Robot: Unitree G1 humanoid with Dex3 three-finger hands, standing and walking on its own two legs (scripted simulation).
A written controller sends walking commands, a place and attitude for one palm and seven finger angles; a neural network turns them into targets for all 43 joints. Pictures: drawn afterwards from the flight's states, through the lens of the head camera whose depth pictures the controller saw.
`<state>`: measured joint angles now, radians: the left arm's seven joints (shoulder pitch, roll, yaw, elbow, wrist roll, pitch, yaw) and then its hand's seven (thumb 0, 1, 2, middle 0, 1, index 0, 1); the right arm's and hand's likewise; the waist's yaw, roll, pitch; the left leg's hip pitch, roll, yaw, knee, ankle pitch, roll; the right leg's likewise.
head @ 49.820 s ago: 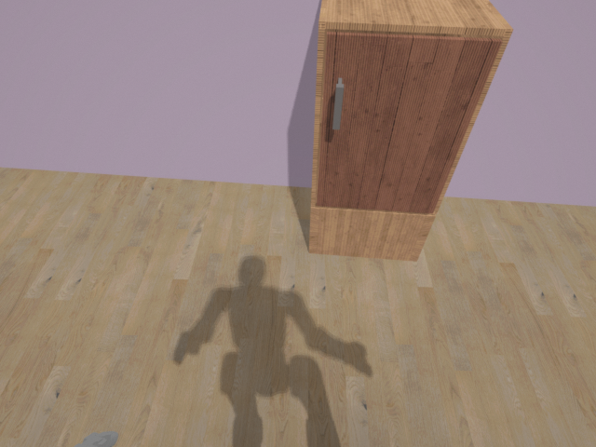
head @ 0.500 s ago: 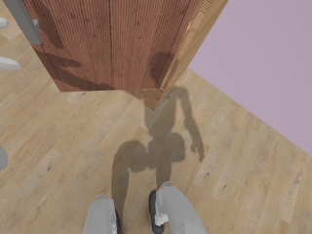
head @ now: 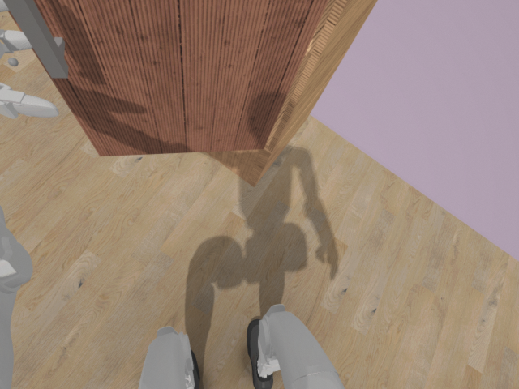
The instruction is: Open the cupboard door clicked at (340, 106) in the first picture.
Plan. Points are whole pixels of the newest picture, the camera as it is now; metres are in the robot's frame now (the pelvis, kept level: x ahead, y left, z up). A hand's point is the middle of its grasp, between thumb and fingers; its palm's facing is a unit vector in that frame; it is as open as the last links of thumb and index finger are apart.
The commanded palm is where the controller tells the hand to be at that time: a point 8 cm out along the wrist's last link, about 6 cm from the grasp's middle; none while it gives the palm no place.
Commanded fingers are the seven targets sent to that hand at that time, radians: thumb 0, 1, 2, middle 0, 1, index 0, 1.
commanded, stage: slide the fingers in behind the handle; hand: left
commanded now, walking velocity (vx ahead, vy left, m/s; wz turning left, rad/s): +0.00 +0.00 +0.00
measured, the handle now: (41, 24) +0.60 +0.22 +0.07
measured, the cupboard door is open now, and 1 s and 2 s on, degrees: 43 43 44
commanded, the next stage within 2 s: close the thumb around the handle in 1.22 s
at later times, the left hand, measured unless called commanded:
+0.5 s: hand (39, 66) +0.54 +0.22 +0.06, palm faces +0.02 -1.00 +0.00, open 14.0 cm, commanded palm +0.52 +0.25 +0.06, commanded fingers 0.00 -0.50 0.30 -0.30 -1.20 -0.30 -1.20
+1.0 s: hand (61, 65) +0.54 +0.19 +0.06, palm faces +0.03 -1.00 -0.02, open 14.0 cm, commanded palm +0.52 +0.23 +0.06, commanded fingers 0.00 -0.50 0.30 -0.30 -1.20 -0.30 -1.20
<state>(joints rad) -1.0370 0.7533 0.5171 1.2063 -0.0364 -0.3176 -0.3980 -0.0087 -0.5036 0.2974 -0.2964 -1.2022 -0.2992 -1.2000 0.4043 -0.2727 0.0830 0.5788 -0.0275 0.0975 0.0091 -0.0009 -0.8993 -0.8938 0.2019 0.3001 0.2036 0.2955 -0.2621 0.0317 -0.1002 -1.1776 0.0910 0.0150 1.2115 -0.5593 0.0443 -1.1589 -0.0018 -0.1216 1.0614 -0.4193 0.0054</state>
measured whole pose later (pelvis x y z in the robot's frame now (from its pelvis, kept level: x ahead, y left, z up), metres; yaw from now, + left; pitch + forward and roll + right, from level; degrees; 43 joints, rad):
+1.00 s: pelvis +0.00 -0.01 +0.00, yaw +1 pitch +28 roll -4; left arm -1.02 0.61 0.45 1.23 -0.04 -0.41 -0.27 -0.01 -0.50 0.30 -0.29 -1.20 -0.30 -1.20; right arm 0.39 -0.26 0.06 0.60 -0.03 0.09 0.02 0.00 -0.90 -0.89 0.20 0.30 0.20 0.30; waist -0.24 0.03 -0.11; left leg -1.13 0.08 0.03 1.19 -0.55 0.03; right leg -1.13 -0.01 -0.11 1.08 -0.43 -0.01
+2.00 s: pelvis +0.00 -0.01 +0.00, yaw +1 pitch +28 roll -4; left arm -1.01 0.58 0.42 1.22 -0.05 -0.41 -0.25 0.01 0.75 0.83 -0.38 -1.34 -0.37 -1.34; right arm 0.39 -0.27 0.05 0.61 -0.04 0.08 0.02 0.00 -0.90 -0.89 0.20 0.30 0.20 0.30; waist -0.22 0.04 -0.11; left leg -1.12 0.08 0.02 1.19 -0.56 0.03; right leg -1.12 -0.01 -0.11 1.08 -0.44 -0.01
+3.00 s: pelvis +0.01 -0.04 +0.03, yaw +4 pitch +17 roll +1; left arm -0.15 -0.03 0.02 0.44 0.03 -0.45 0.41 0.00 0.67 0.75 -0.38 -1.32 -0.37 -1.32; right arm 0.17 -0.17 0.01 0.55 -0.06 0.04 0.03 0.00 -0.90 -0.89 0.20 0.30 0.20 0.30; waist -0.02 0.00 -0.15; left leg -0.81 0.05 0.04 1.03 -0.52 -0.01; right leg -0.86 -0.03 -0.08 1.03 -0.47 -0.04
